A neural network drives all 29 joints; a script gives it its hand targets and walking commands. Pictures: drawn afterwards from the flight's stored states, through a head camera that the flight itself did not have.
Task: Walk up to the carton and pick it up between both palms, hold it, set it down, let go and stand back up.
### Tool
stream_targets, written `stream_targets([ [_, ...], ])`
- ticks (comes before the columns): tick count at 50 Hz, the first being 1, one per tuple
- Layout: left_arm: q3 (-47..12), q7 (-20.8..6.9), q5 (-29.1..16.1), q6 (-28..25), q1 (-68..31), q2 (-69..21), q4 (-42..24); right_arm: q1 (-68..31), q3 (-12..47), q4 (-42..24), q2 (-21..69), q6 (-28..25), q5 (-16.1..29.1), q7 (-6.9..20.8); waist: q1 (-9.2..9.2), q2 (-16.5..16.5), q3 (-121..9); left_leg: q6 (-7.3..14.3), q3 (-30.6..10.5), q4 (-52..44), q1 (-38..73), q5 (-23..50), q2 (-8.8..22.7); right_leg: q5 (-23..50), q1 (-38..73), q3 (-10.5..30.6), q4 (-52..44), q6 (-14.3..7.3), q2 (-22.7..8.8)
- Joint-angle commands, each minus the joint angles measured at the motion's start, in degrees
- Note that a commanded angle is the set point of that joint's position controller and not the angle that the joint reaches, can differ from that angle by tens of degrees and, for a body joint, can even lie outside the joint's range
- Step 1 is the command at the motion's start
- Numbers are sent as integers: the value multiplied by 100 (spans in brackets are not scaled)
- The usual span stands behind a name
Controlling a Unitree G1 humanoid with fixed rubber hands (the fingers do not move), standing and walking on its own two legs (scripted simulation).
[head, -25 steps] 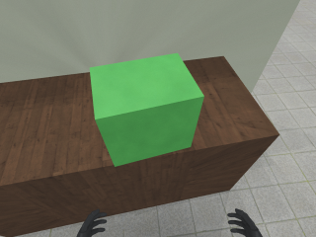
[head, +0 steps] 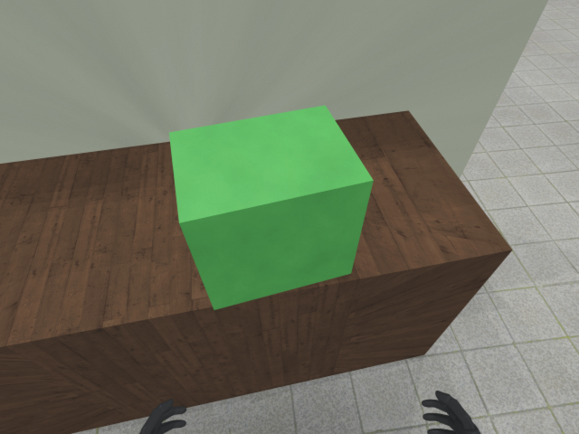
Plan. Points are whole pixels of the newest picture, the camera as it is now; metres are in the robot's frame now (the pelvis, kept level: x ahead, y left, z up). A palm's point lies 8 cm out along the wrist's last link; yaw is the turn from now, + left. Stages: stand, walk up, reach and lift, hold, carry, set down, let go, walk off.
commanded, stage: stand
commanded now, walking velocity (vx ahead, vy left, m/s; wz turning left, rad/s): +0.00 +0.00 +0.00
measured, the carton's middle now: (268, 209) +0.48 +0.05 +0.00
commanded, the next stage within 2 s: walk up in 0.94 s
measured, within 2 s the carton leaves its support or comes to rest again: neither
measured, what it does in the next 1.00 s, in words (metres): stands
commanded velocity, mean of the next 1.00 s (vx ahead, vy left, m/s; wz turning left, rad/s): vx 0.00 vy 0.00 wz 0.00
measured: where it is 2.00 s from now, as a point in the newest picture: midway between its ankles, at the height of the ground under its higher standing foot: outside the picture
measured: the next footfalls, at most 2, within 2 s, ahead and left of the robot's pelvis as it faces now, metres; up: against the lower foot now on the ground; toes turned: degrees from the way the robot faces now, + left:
none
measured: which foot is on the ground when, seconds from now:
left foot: down 0.00-1.00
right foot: down 0.00-1.00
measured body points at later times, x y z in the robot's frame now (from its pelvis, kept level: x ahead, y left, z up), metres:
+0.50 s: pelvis +0.00 -0.01 +0.00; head +0.01 -0.01 +0.45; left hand +0.11 +0.22 -0.12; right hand +0.11 -0.24 -0.12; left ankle +0.00 +0.11 -0.73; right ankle +0.01 -0.13 -0.73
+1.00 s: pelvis +0.00 -0.01 +0.01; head +0.00 -0.01 +0.46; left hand +0.09 +0.22 -0.12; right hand +0.06 -0.25 -0.13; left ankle +0.00 +0.11 -0.73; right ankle +0.01 -0.13 -0.73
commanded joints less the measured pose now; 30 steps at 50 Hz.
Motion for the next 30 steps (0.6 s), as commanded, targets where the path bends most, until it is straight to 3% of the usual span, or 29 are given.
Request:
stream_targets([
  [1,189,29,-11,-135,15,495,-409,66,-160,-343,-543,-189,12,-6,25,176,-686,91,-420,-715,78,669,249,734,474,103,-328,-223,-112],
  [3,168,52,-23,-127,-78,410,-419,-138,-209,-417,-612,-210,1,-12,32,311,-260,135,-457,-731,-42,830,298,831,232,197,-403,-266,-151],
  [4,183,37,6,-129,-154,393,-415,-181,-177,-446,-501,-217,16,9,-1,-26,-340,136,-481,-636,42,946,349,989,342,148,-445,-233,-163],
  [5,149,62,-45,-148,-84,354,-423,-194,-194,-431,-534,-191,-9,9,31,59,-294,120,-380,-603,221,1061,267,962,94,261,-528,-265,-213],
  [6,129,47,-34,-165,-110,309,-388,-32,-224,-402,-605,-202,-8,-2,-77,75,-310,114,-364,-585,311,1085,250,1047,125,266,-491,-266,-230],
  [7,145,40,-21,-166,11,393,-331,-33,-161,-355,-452,-189,28,-8,15,-45,-384,139,-428,-595,305,965,291,944,114,229,-527,-262,-198],
  [9,179,91,-21,-114,-54,486,-280,-9,-208,-350,-536,-170,14,1,-73,-95,52,176,-483,-710,23,873,331,880,2,236,-524,-265,-177],
  [10,192,71,-32,-127,65,418,-319,-10,-205,-333,-632,-198,-3,-2,52,-23,-230,169,-545,-769,7,954,388,836,347,214,-464,-252,-176],
  [11,178,62,-40,-131,254,369,-212,89,-199,-244,-510,-199,31,3,66,8,-322,142,-431,-734,160,841,362,874,339,185,-467,-224,-166],
  [12,175,83,-48,-121,287,388,-236,174,-205,-229,-641,-201,24,-14,59,93,-390,133,-433,-691,206,1006,343,985,364,208,-448,-232,-143],
  [15,181,41,-19,-111,-62,426,-300,118,-238,-232,-608,-158,-6,-2,-70,306,-282,105,-420,-779,125,519,307,607,101,225,-557,-268,-144],
  [18,180,99,-10,-135,-72,450,-269,52,-235,-210,-570,-108,3,-49,-39,-150,-52,101,-315,-621,207,768,228,874,45,395,-752,-304,-291],
  [20,169,89,-49,-145,99,370,-190,-24,-202,-225,-518,-168,-9,-47,-19,-33,-188,132,-419,-686,452,1094,350,1024,44,322,-650,-299,-166],
  [21,182,93,-16,-149,196,395,-102,-58,-240,-193,-548,-172,-8,-44,35,-5,-115,96,-368,-622,394,1070,333,1104,55,343,-704,-316,-237],
  [22,185,101,-29,-134,284,378,-104,-19,-230,-191,-497,-132,3,-32,54,-7,-302,96,-344,-703,292,684,282,737,180,373,-746,-320,-257],
  [23,183,137,-11,-150,80,399,-195,161,-249,-138,-598,-124,15,-60,-48,-59,-228,83,-342,-747,104,614,255,778,362,344,-693,-307,-248],
  [24,197,115,-15,-144,44,348,-133,85,-213,-104,-543,-151,27,-46,-16,-273,-249,100,-383,-795,-32,559,261,774,453,334,-623,-318,-223],
  [26,224,87,22,-144,39,435,-158,107,-215,2,-517,-128,43,-52,-26,-127,-248,93,-321,-751,269,654,252,579,258,432,-836,-398,-303],
  [28,227,105,-27,-139,166,412,-123,159,-211,8,-456,-128,2,-66,3,334,-215,80,-297,-679,441,881,268,675,-14,375,-762,-357,-247],
  [29,251,107,-31,-131,230,437,-71,221,-203,42,-333,-132,14,-62,-2,349,54,78,-341,-760,300,650,256,491,-91,365,-802,-336,-192],
  [30,248,93,-26,-133,262,422,19,121,-200,56,-322,-110,-4,-55,36,-40,-38,56,-295,-700,130,581,216,481,158,398,-871,-359,-223],
])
